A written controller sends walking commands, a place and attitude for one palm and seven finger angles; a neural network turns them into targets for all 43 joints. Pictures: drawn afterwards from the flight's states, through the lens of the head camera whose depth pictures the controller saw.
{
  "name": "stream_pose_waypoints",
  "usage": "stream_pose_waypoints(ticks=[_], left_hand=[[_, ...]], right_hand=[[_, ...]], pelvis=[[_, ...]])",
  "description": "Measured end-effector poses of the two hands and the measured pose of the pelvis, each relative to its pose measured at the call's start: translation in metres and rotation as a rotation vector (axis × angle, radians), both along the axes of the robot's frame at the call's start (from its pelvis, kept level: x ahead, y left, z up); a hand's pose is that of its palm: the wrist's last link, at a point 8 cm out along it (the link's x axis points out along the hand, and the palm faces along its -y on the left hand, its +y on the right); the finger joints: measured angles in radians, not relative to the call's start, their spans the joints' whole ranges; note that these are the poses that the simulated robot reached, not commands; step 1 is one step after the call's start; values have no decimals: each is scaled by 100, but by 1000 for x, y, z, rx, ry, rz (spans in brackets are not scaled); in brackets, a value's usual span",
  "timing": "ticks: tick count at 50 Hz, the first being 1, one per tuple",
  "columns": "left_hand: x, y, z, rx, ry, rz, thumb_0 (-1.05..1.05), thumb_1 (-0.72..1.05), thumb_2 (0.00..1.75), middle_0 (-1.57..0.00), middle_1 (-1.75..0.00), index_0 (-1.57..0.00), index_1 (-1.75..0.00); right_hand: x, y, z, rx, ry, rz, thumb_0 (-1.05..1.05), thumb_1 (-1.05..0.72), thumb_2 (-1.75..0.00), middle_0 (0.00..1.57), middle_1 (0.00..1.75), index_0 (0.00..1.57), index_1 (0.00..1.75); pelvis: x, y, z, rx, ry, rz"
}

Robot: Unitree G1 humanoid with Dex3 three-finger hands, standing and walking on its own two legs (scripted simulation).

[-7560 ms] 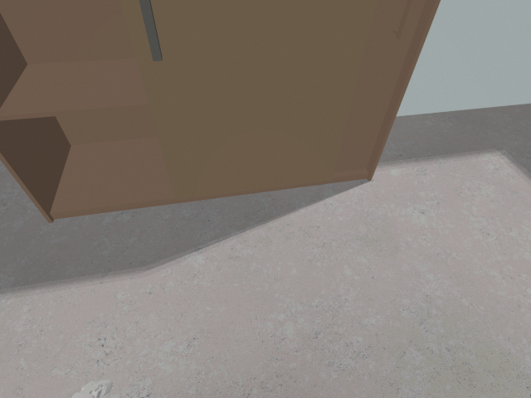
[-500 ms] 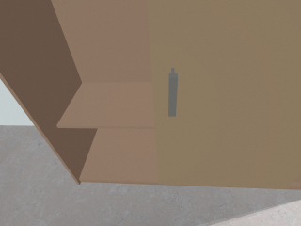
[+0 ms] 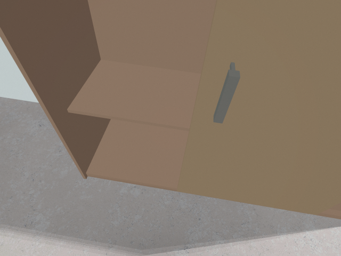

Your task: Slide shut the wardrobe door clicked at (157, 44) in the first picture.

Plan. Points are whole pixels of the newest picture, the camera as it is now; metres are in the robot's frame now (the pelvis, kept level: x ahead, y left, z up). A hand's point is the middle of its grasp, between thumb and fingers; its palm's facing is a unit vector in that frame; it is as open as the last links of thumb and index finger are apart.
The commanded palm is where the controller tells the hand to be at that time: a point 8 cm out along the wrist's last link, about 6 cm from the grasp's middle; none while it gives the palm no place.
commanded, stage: come to a stop and stand still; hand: right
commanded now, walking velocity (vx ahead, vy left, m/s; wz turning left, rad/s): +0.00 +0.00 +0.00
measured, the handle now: (225, 93) +0.54 -0.09 +0.09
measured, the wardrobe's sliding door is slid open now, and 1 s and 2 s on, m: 0.57 0.57 0.57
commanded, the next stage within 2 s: look again from close up in 0.38 s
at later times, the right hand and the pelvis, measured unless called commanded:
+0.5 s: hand out of the picture +0.00 -0.15 -0.17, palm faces +0.03 +0.98 -0.19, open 7.3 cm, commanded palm none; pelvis +0.00 +0.02 +0.00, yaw +0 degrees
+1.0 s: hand out of the picture +0.01 -0.17 -0.17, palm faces +0.03 +0.98 -0.20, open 7.3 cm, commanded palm none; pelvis +0.00 +0.00 +0.00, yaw +0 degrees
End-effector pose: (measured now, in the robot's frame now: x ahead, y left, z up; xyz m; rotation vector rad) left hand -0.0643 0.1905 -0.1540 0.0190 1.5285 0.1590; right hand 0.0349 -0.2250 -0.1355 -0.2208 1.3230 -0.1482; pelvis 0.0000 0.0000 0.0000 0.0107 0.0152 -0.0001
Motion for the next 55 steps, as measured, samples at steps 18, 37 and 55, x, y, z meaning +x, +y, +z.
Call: stream_pose_waypoints(ticks=[18, 37, 55], left_hand=[[96, 60, 7, 91, -217, -120, 0, 92, 90, -19, -30, -19, -30], [53, 33, 8, 60, -91, -93, 0, 91, 90, -19, -30, -20, -30], [52, 17, 9, 58, -93, -89, 0, 91, 90, -19, -30, -20, -30]], right_hand=[[-26, 22, -1, 24, 15, -55, 0, -93, -90, 20, 30, 20, 30], [-36, 19, -6, 52, 59, -60, 0, -92, -90, 20, 30, 20, 30], [-31, 3, -6, 49, 53, -57, 0, -92, -90, 20, 30, 20, 30]], pelvis=[[4, 22, 1, -14, -21, -8], [5, 14, 3, -12, -22, -3], [5, 0, 3, -14, -18, 0]])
